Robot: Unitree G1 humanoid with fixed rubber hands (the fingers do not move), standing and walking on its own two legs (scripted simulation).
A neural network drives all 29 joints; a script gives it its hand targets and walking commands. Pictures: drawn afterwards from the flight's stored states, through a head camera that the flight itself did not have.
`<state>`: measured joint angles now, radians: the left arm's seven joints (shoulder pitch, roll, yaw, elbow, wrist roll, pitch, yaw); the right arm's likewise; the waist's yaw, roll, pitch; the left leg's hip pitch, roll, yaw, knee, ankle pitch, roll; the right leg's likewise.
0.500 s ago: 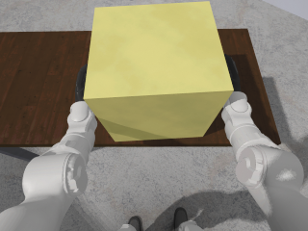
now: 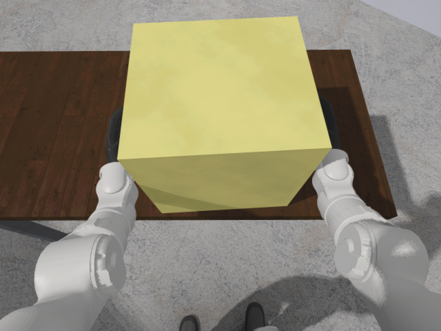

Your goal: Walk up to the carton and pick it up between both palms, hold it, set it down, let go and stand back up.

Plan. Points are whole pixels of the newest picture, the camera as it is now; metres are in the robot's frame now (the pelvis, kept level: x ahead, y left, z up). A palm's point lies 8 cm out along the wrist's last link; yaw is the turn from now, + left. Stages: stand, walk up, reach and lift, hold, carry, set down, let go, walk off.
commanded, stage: reach and lift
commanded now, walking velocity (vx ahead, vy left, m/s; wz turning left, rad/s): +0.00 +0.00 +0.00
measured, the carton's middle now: (220, 127) +0.50 +0.01 -0.02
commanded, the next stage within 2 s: none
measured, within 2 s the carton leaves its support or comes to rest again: leaves its support in 1.14 s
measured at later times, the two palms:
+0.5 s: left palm (120, 157) +0.42 +0.19 +0.00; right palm (327, 144) +0.44 -0.18 +0.02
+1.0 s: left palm (118, 171) +0.39 +0.19 +0.00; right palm (331, 156) +0.41 -0.18 +0.02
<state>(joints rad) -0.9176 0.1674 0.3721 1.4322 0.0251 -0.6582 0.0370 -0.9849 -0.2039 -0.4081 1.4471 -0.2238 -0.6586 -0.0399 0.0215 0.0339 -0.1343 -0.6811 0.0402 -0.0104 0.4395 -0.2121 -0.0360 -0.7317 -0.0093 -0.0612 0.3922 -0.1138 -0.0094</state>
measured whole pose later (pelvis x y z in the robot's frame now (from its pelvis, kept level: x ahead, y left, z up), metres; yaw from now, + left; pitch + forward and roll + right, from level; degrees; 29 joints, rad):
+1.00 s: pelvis -0.02 +0.01 +0.00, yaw +0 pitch +28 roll -1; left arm -0.82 0.13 0.19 1.33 -0.14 -0.61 0.07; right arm -0.90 -0.23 -0.21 1.41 -0.07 -0.63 -0.04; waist 0.02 0.03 -0.23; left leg -0.77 0.04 -0.01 0.49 -0.20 -0.02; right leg -0.79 -0.01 -0.06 0.37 -0.06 0.00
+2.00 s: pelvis -0.02 +0.02 +0.02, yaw +0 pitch +1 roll -1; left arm -0.58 0.12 0.20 0.54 0.01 0.22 0.07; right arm -0.63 -0.18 -0.08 0.71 0.21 0.09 -0.09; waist -0.04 -0.03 -0.06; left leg -0.16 0.03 0.00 0.34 -0.20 -0.02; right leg -0.19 -0.02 -0.06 0.24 -0.07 0.01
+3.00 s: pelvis -0.04 +0.01 +0.02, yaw +1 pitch -6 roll +0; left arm -0.67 0.09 0.38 0.28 0.21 0.62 -0.07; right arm -0.72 -0.11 -0.14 0.60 0.12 0.35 -0.08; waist -0.07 -0.05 0.00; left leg -0.05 0.03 -0.02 0.31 -0.17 -0.02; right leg -0.09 -0.02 -0.07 0.26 -0.08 0.00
